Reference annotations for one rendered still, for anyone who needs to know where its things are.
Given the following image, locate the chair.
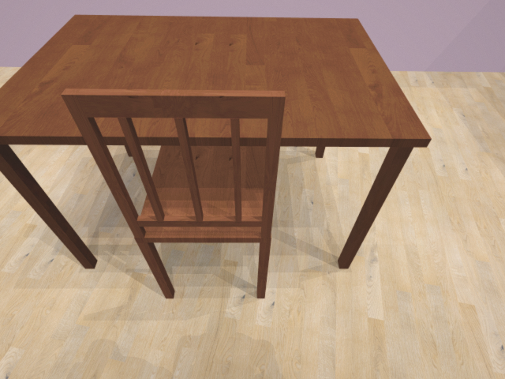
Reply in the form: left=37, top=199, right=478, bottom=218
left=61, top=88, right=286, bottom=298

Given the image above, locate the table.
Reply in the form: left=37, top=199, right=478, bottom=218
left=0, top=15, right=432, bottom=268

